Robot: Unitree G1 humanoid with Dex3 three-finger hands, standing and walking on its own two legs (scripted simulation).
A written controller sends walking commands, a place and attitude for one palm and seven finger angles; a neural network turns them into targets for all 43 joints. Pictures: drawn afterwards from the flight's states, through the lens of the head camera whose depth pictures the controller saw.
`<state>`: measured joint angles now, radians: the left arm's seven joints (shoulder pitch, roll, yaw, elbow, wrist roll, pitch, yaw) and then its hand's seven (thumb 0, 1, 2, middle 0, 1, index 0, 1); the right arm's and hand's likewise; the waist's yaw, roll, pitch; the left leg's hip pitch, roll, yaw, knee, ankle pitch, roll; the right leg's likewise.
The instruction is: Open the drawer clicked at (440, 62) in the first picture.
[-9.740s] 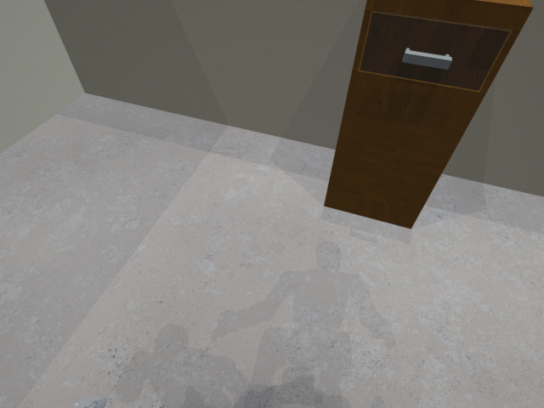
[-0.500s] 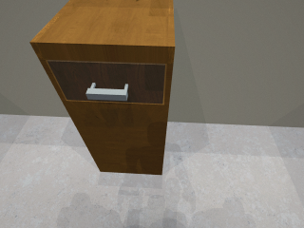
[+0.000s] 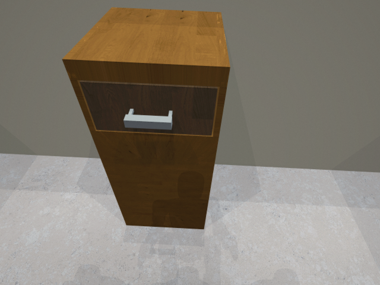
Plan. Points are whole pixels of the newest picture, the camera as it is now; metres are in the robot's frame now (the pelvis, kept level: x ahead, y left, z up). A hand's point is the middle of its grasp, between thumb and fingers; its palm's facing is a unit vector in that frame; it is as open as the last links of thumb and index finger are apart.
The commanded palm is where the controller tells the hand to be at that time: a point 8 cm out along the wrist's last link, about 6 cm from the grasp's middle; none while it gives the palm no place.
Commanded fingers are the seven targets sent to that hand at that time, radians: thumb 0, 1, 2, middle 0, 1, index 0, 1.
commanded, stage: come to a stop and stand still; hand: left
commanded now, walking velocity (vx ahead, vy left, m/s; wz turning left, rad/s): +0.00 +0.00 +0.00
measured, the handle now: (149, 117) +0.55 +0.16 +0.05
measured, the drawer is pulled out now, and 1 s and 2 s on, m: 0.00 0.00 0.00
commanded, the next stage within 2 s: look again from close up in 0.46 s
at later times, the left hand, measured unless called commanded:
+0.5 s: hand out of the picture -0.05 +0.20 -0.17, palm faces +0.02 -0.99 -0.16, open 7.4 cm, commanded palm none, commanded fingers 0.00 0.90 0.90 -0.20 -0.30 -0.20 -0.30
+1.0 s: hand out of the picture -0.02 +0.18 -0.17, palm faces +0.02 -0.99 -0.13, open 7.4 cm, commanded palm none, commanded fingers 0.00 0.90 0.90 -0.20 -0.30 -0.20 -0.30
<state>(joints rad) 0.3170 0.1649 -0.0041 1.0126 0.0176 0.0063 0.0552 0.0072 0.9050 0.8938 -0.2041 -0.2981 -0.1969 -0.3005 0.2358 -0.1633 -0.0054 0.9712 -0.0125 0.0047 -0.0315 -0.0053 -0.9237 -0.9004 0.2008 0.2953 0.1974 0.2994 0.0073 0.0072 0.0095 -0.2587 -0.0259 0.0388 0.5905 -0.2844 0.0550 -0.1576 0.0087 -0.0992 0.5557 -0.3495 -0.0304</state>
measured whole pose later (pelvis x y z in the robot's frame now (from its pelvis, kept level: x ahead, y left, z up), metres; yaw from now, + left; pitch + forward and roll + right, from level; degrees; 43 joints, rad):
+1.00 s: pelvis +0.00 +0.03 +0.01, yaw +0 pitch +0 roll +0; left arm 0.34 0.12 -0.02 1.11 0.02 -0.01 0.04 0.01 0.91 0.89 -0.20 -0.30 -0.19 -0.30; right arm 0.29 -0.14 0.02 1.12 -0.01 -0.02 -0.03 0.01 -0.92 -0.90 0.20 0.30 0.20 0.30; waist 0.01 -0.03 0.01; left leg -0.23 -0.08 0.06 0.42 -0.19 0.10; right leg -0.16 -0.03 -0.07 0.43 -0.27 0.01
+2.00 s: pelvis +0.03 -0.04 -0.01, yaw -3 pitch +6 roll +3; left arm 0.35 0.40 -0.04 -0.10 0.96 0.02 0.27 0.00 0.16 0.58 -0.28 -0.77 -0.27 -0.77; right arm 0.07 -0.21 0.05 0.57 -0.04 0.13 0.00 0.01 -0.90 -0.90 0.20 0.30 0.20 0.30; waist 0.11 0.03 -0.08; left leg -0.40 -0.04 0.01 0.63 -0.33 0.01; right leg -0.38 0.07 -0.03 0.68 -0.40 -0.11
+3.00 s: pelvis +0.01 +0.05 +0.01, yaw -3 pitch +0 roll -1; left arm -0.16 0.55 -0.06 -0.08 0.86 0.09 -0.08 0.00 -0.49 0.30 -0.32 -1.20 -0.32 -1.20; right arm 0.15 -0.26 0.02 0.62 0.02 0.13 0.01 0.01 -0.90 -0.90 0.20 0.30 0.20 0.30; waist 0.09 0.08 0.01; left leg -0.22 -0.12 -0.02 0.41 -0.19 0.10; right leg -0.19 0.00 0.01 0.44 -0.25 0.00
